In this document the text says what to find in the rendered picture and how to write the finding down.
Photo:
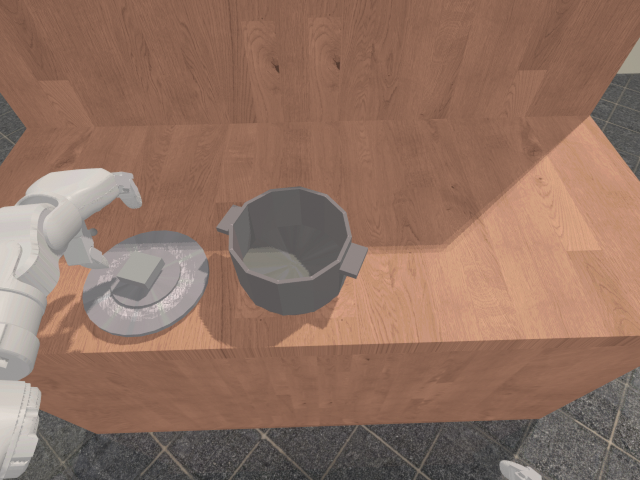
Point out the robot left forearm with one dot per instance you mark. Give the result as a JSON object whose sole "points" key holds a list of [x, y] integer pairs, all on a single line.
{"points": [[34, 235]]}

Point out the robot left upper arm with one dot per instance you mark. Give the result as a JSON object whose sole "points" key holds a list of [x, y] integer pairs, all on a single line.
{"points": [[19, 407]]}

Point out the lid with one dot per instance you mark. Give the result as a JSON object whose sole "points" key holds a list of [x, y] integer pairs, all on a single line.
{"points": [[130, 311]]}

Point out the pot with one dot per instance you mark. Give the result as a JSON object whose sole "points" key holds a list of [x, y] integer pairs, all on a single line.
{"points": [[291, 249]]}

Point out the left robot hand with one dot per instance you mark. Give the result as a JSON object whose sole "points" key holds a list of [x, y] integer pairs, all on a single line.
{"points": [[89, 190]]}

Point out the table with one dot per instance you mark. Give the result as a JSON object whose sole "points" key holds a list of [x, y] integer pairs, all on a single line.
{"points": [[502, 278]]}

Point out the knob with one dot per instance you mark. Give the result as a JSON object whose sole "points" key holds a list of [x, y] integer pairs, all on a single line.
{"points": [[141, 270]]}

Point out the right robot hand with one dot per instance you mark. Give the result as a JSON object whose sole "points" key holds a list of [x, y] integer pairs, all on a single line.
{"points": [[515, 471]]}

